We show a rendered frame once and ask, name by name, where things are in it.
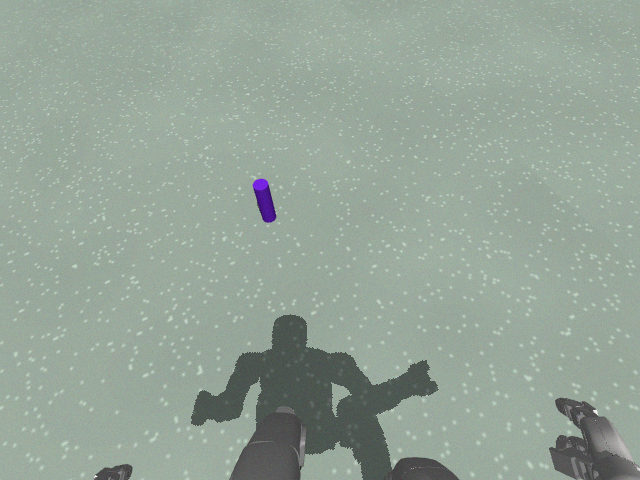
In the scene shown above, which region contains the right robot arm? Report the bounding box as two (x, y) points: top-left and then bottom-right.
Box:
(592, 456), (640, 480)

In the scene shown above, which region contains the can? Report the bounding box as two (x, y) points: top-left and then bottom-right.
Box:
(253, 179), (276, 223)

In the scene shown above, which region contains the right robot hand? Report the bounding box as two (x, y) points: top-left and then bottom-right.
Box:
(549, 398), (634, 480)

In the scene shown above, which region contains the left robot hand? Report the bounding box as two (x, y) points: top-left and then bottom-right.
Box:
(94, 464), (133, 480)

